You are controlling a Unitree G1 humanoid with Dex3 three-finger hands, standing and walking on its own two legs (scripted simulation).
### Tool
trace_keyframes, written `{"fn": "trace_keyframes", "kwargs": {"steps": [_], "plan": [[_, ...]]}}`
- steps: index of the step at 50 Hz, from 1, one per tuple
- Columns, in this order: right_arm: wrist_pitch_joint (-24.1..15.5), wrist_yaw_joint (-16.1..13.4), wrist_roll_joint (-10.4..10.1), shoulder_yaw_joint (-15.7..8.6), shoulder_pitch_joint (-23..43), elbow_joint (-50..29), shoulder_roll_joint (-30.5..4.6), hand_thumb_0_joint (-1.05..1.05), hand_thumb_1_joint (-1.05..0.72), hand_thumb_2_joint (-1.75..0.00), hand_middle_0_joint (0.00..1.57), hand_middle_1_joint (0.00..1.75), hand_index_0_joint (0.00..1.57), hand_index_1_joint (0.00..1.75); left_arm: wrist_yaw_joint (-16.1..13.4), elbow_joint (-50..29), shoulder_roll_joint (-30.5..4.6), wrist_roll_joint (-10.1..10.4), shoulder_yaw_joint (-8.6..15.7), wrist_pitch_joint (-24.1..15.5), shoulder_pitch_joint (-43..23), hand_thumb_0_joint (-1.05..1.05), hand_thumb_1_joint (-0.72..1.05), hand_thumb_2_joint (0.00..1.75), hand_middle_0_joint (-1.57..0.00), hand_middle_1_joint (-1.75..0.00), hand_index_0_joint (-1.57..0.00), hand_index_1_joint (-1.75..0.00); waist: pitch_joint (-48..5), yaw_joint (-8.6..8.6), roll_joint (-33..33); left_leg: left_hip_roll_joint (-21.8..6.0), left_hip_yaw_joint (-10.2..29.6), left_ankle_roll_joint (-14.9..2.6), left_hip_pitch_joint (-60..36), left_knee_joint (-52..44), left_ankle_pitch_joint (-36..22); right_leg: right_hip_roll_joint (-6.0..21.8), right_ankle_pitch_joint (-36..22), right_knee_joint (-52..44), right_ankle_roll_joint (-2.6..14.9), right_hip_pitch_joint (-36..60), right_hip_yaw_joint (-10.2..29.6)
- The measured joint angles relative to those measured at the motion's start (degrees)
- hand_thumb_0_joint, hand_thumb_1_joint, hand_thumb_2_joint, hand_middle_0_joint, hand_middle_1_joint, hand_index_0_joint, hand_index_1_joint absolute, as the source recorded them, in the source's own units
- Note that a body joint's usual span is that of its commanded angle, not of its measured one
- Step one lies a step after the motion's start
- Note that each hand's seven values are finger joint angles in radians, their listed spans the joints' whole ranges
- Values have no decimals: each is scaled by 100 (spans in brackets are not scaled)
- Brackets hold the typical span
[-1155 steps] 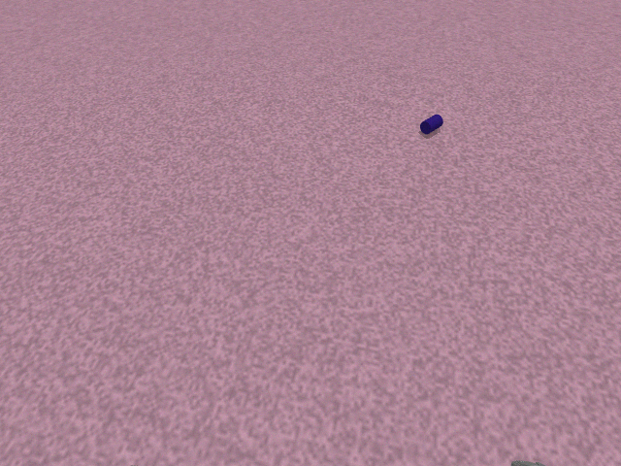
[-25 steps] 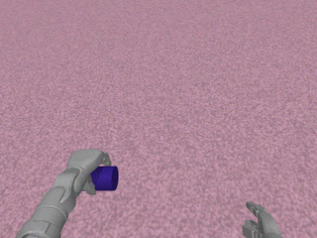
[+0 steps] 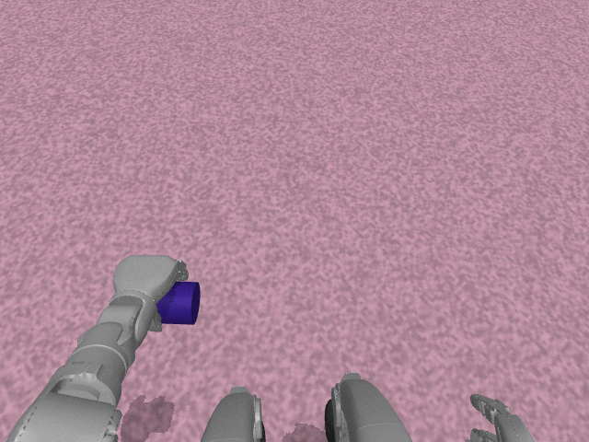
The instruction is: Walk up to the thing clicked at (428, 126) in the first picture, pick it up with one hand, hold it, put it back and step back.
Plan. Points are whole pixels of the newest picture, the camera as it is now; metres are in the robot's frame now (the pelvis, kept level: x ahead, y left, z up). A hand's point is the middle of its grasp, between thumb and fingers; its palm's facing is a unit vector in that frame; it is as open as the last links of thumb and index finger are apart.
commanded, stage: crouch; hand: left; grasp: from above
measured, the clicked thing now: (165, 302) +0.34 +0.22 -0.15
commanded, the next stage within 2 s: lower in 1.40 s
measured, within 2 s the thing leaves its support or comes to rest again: neither
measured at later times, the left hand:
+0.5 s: hand (185, 306) +0.39 +0.24 -0.35, palm faces -0.48 +0.04 -0.88, open 9.4 cm
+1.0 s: hand (192, 306) +0.42 +0.25 -0.47, palm faces -0.49 +0.02 -0.87, open 9.3 cm
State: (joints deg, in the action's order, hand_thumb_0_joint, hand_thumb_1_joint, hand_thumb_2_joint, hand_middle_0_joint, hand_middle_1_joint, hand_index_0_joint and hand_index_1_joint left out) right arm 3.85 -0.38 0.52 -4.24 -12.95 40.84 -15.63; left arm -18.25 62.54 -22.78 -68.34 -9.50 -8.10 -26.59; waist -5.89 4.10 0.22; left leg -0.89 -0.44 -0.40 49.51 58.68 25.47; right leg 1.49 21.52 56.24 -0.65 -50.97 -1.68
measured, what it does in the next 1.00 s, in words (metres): lowers itself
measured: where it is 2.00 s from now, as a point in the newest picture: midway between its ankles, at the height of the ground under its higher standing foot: outside the picture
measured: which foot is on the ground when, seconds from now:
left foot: down 0.00-1.00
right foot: down 0.00-1.00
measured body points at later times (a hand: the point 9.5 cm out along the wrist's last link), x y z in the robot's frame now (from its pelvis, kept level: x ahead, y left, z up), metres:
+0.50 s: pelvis -0.04 +0.01 -0.20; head +0.17 +0.03 +0.20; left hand +0.41 +0.23 -0.30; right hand +0.01 -0.26 -0.33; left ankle +0.02 +0.11 -0.67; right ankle +0.05 -0.13 -0.67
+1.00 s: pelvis -0.05 +0.01 -0.30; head +0.20 +0.05 +0.08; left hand +0.45 +0.24 -0.42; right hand -0.01 -0.28 -0.40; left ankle +0.02 +0.11 -0.67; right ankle +0.05 -0.13 -0.67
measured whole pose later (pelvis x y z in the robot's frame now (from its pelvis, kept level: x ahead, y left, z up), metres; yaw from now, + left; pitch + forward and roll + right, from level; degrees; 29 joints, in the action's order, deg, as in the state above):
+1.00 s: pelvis -0.05 +0.01 -0.30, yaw -2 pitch +38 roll -6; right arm -3.3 6.5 6.8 -0.6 -11.0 40.4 -15.5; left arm -19.6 78.3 -38.6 -74.1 3.2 -12.5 -53.6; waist -6.1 13.9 -0.9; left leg 0.5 3.5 -1.1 121.8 124.4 41.0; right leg 3.5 35.7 118.8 -0.5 -121.2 -3.7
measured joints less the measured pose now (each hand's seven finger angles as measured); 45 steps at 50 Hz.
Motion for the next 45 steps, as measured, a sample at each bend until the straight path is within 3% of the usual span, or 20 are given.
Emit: {"fn": "trace_keyframes", "kwargs": {"steps": [8,14,22,34,45], "plan": [[-199,-77,137,-44,-226,75,-21,1,-89,-90,20,29,20,30,-357,537,-236,-68,367,127,-720,-1,15,21,-89,-10,-89,-13,-389,306,-97,-17,41,-46,2315,2012,646,14,582,1936,-4,-2300,7],[-327,-71,206,17,-215,144,109,1,-89,-90,20,29,20,30,-311,696,-399,-25,557,206,-1141,-2,14,26,-87,-13,-87,-16,-485,475,-189,14,63,-84,3637,3162,950,60,864,3053,-20,-3606,17],[-553,118,332,205,-36,136,234,1,-89,-90,20,30,21,30,-142,940,-661,-117,771,-52,-1602,-2,14,26,-86,-14,-86,-18,-507,617,-269,71,138,-108,5052,4347,1198,128,1107,4185,-30,-4969,-22],[-756,472,560,310,263,22,128,1,-89,-90,20,30,21,30,-312,1267,-1051,-503,1091,-358,-2197,-1,16,21,-87,-12,-87,-15,-334,758,-186,137,316,-57,6397,5653,1436,202,1356,5430,29,-6239,-154],[-745,623,624,335,281,-47,34,0,-90,-90,20,30,21,30,-220,1540,-1481,-558,1262,-392,-2629,-1,17,19,-88,-9,-89,-12,-88,929,-116,136,398,-58,7030,6350,1527,199,1404,6055,37,-6841,-211]]}}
